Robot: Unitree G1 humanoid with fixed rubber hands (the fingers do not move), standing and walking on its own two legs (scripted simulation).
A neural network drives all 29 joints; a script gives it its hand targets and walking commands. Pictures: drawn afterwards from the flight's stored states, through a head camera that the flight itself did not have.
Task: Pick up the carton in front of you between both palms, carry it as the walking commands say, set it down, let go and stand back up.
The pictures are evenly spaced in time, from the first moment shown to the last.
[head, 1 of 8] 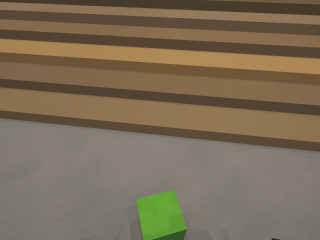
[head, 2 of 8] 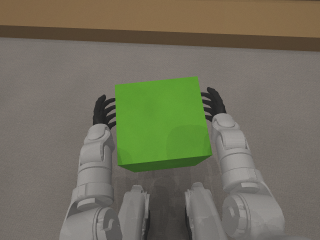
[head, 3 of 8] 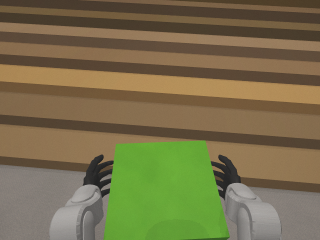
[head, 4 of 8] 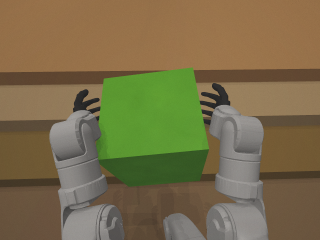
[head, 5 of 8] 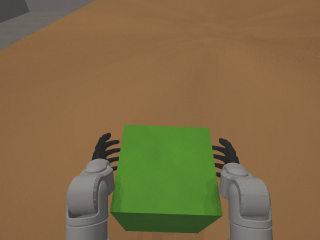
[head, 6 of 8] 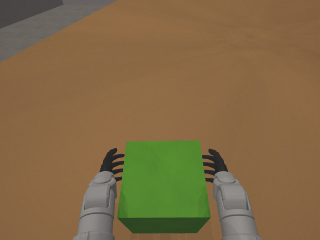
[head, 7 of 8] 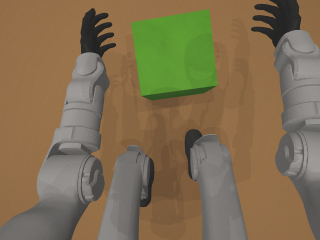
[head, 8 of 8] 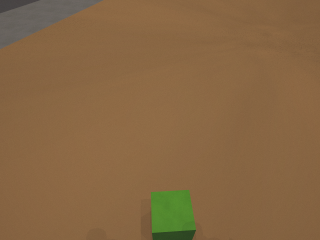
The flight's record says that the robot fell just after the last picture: no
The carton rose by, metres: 1.81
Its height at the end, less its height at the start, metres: +1.08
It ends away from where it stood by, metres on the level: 5.59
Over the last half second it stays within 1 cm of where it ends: yes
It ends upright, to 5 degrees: yes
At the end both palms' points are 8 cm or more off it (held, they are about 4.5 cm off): yes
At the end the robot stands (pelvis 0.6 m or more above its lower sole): yes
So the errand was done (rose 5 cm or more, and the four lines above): yes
